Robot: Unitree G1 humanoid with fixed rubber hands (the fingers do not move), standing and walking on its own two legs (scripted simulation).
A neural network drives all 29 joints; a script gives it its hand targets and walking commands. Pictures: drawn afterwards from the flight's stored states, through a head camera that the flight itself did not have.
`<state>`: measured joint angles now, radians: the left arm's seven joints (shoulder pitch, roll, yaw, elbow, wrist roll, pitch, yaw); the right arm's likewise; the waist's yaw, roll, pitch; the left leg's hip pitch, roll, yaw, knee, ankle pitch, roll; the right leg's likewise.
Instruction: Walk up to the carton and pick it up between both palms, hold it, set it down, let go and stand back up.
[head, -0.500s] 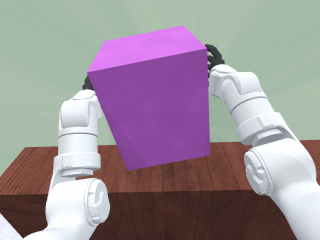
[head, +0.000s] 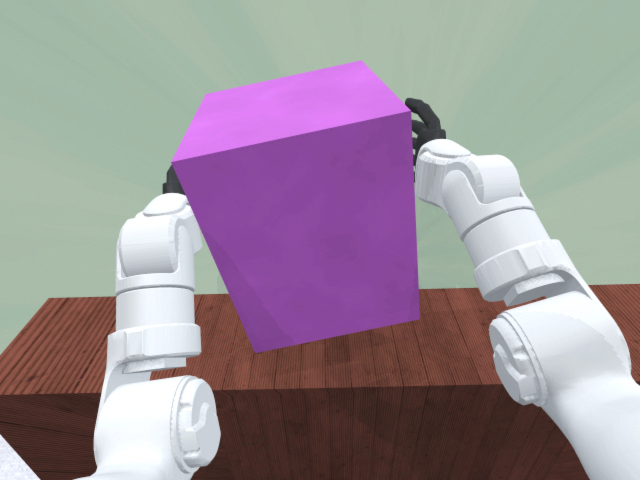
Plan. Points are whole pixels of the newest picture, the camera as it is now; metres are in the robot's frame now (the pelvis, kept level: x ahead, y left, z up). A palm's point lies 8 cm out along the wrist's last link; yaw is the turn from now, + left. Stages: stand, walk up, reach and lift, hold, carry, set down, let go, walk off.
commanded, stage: hold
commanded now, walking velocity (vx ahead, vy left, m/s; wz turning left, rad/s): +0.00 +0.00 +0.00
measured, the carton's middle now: (309, 203) +0.38 +0.01 +0.25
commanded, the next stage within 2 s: none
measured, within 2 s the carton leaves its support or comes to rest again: neither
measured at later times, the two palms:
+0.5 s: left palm (187, 207) +0.37 +0.15 +0.26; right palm (434, 163) +0.37 -0.14 +0.29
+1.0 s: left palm (183, 209) +0.37 +0.15 +0.26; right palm (429, 162) +0.38 -0.14 +0.29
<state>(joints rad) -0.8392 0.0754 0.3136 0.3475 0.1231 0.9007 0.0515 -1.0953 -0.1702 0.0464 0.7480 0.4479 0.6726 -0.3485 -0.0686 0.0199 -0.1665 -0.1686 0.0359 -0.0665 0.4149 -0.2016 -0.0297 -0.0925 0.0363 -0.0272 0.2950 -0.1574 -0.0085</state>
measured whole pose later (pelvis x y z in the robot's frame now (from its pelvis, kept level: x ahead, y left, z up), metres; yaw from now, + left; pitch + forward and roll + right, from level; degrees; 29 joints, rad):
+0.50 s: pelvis +0.00 +0.00 +0.00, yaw +0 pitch -2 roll -2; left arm -0.85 0.08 0.30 0.39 0.12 0.88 0.06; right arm -1.09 -0.18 0.07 0.77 0.45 0.66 -0.34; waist -0.07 0.03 -0.18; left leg -0.18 0.04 -0.07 0.41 -0.20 -0.03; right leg -0.11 0.04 -0.01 0.30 -0.15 -0.01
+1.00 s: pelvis +0.00 +0.00 +0.00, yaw +0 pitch -2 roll -2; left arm -0.85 0.09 0.30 0.39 0.12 0.89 0.06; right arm -1.10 -0.18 0.07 0.78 0.45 0.66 -0.34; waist -0.07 0.02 -0.18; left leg -0.18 0.03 -0.08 0.42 -0.20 -0.03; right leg -0.10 0.04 -0.01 0.29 -0.15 -0.01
